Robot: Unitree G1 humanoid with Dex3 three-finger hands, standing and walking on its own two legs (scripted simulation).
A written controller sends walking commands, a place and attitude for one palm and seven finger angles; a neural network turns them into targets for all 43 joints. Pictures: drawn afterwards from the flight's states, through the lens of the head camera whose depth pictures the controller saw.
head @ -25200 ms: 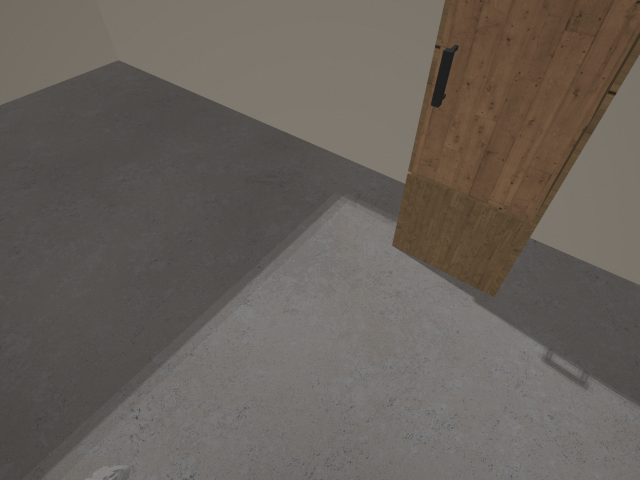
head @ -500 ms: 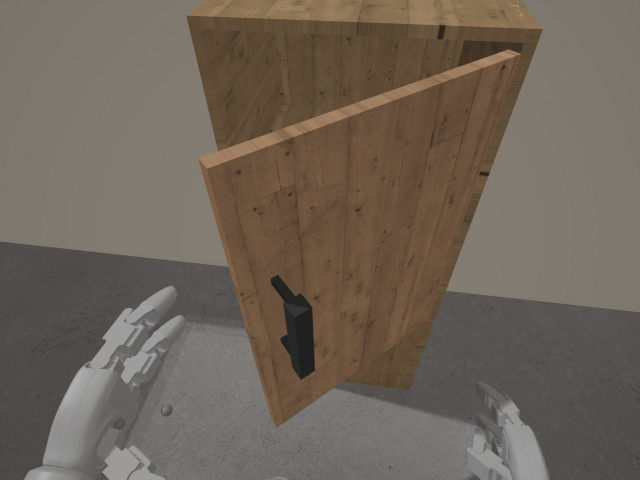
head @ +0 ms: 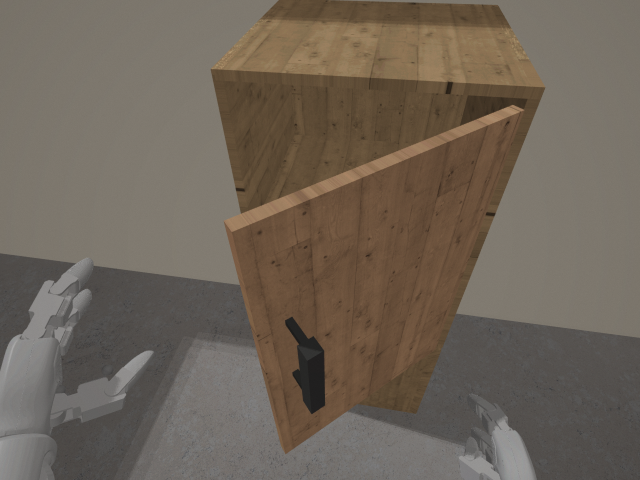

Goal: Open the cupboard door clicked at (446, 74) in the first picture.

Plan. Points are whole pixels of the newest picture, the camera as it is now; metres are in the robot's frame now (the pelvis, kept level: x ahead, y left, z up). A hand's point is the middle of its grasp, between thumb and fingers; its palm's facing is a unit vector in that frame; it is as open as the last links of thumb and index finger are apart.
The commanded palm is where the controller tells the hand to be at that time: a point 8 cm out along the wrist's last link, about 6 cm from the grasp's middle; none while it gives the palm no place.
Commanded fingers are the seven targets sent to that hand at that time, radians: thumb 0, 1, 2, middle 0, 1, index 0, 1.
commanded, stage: draw the hand back to the body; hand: left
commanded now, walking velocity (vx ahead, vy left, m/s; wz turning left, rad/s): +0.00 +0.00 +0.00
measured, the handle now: (304, 365) +0.26 +0.06 +0.01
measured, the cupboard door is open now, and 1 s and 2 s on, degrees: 43 43 43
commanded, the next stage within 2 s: step back with the hand held close in 0.56 s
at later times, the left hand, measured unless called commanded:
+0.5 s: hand (92, 347) +0.19 +0.24 +0.16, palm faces +0.43 -0.82 -0.39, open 7.5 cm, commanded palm +0.14 +0.28 +0.18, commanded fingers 0.00 0.90 0.90 -0.20 -0.30 -0.20 -0.30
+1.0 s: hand (85, 359) +0.17 +0.25 +0.15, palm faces +0.32 -0.80 -0.50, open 7.4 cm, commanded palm +0.12 +0.29 +0.18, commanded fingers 0.00 0.90 0.90 -0.20 -0.30 -0.20 -0.30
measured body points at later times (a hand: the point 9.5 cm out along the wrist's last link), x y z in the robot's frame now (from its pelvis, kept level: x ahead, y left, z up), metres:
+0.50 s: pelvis +0.00 -0.01 +0.01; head -0.03 -0.03 +0.46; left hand +0.16 +0.29 +0.18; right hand +0.19 -0.24 -0.07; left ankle +0.01 +0.10 -0.73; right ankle -0.04 -0.13 -0.73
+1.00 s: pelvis -0.03 +0.00 +0.01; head -0.02 -0.01 +0.46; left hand +0.15 +0.29 +0.18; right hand +0.15 -0.25 -0.07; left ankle +0.01 +0.10 -0.73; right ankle -0.04 -0.13 -0.73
